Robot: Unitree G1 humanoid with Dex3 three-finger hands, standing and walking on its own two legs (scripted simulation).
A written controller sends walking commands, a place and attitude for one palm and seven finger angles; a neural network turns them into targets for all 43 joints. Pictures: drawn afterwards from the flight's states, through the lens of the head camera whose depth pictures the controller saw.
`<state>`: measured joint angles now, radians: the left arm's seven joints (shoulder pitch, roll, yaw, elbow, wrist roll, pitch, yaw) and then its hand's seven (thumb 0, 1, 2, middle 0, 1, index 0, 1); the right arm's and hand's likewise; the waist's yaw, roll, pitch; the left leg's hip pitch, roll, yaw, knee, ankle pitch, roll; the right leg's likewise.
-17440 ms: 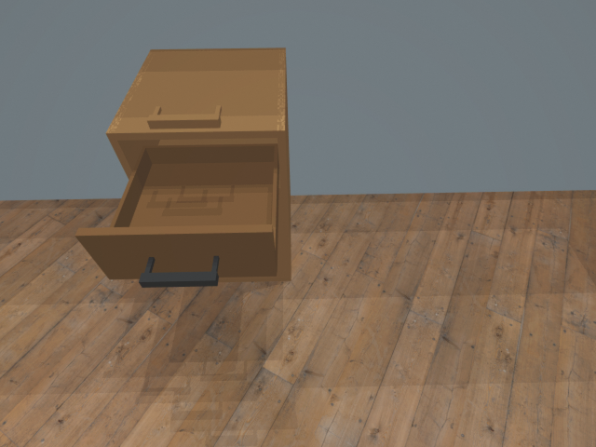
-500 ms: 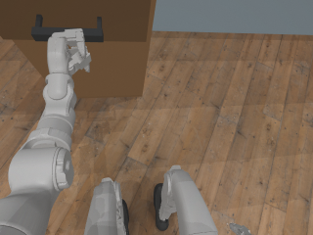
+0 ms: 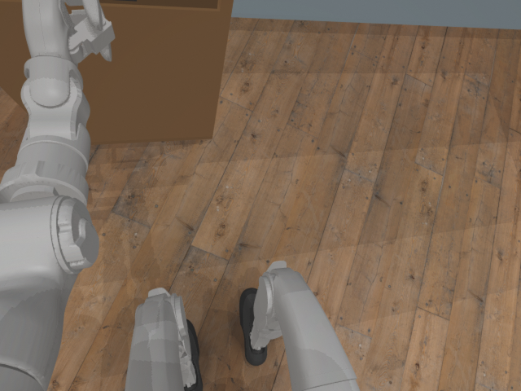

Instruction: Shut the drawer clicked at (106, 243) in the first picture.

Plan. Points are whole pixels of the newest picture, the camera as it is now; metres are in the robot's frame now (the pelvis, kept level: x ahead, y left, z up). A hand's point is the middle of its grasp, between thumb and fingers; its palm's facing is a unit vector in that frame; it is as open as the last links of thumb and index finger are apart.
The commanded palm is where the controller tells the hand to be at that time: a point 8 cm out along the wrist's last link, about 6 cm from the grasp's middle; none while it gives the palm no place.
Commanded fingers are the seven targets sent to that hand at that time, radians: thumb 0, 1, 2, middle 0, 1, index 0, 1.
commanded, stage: push the drawer shut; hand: left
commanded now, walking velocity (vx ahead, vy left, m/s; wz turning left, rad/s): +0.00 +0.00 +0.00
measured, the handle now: out of the picture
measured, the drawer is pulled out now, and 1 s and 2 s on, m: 0.00 0.00 0.00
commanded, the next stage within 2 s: pull the fist back off the drawer in 0.24 s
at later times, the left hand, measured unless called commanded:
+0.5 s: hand (99, 23) +0.60 +0.14 +0.03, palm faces +0.04 -1.00 -0.07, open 2.6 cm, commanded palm +0.61 +0.12 +0.04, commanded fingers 0.00 0.90 0.90 -1.40 -1.60 -1.40 -1.60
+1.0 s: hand (112, 33) +0.58 +0.13 +0.03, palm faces +0.01 -1.00 -0.05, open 3.1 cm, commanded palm +0.56 +0.14 +0.04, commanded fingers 0.00 0.90 0.90 -1.40 -1.60 -1.40 -1.60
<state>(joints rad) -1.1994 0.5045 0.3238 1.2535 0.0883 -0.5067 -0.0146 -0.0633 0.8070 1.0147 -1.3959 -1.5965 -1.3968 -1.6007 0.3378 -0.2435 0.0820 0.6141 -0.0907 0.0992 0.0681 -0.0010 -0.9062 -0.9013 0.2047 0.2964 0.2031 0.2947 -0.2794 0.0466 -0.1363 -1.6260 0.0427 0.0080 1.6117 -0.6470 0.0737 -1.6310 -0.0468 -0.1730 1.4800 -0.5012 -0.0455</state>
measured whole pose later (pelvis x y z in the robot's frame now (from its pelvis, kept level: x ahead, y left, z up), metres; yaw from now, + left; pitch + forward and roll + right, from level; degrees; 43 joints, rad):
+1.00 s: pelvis +0.00 +0.00 +0.01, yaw +0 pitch +37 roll -6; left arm -1.09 0.45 0.30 1.13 0.05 -0.41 0.00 0.00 0.88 0.93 -1.40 -1.60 -1.39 -1.60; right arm 0.36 -0.24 0.08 0.59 -0.08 0.08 0.10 0.00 -0.91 -0.90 0.21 0.30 0.20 0.29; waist -0.27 0.06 -0.15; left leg -1.58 0.04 0.02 1.57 -0.64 0.08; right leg -1.60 -0.01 -0.14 1.44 -0.50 -0.03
